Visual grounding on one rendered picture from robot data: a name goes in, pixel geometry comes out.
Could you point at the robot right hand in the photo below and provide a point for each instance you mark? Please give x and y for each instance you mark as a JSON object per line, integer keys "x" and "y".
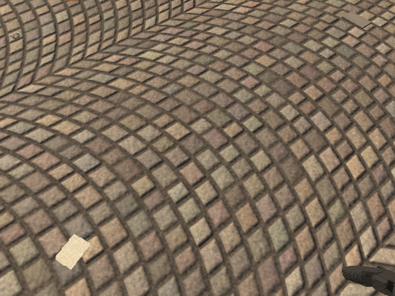
{"x": 380, "y": 278}

